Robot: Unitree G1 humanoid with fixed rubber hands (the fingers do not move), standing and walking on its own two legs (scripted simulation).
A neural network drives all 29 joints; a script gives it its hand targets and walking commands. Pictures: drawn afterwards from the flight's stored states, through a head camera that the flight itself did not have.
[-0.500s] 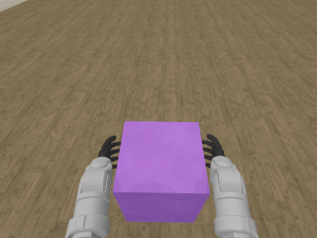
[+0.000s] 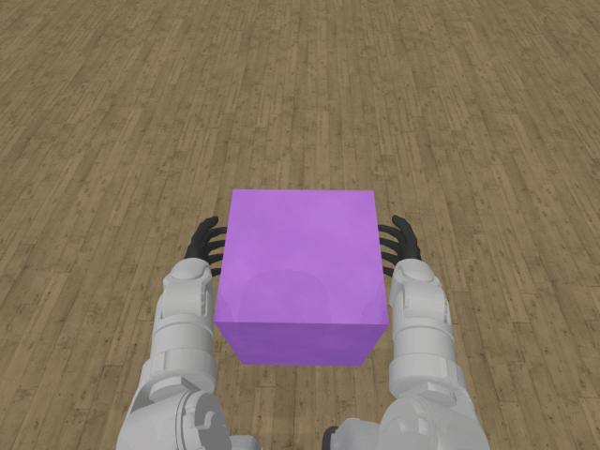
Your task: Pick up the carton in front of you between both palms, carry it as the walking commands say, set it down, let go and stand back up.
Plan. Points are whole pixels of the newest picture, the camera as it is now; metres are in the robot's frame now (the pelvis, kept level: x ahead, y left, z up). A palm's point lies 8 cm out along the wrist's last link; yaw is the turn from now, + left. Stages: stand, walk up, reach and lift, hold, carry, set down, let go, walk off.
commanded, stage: set down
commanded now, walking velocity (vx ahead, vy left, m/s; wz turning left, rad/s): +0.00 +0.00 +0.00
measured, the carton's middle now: (302, 285) +0.35 -0.01 -0.07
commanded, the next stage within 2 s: none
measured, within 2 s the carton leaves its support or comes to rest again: neither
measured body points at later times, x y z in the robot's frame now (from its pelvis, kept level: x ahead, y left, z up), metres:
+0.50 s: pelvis -0.03 +0.04 -0.12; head +0.19 +0.02 +0.28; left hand +0.42 +0.14 -0.19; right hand +0.39 -0.16 -0.19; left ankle +0.01 +0.13 -0.72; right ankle +0.08 -0.10 -0.72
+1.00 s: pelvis -0.05 +0.02 -0.24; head +0.25 +0.01 +0.10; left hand +0.47 +0.13 -0.35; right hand +0.42 -0.17 -0.35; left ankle +0.01 +0.13 -0.72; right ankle +0.08 -0.10 -0.72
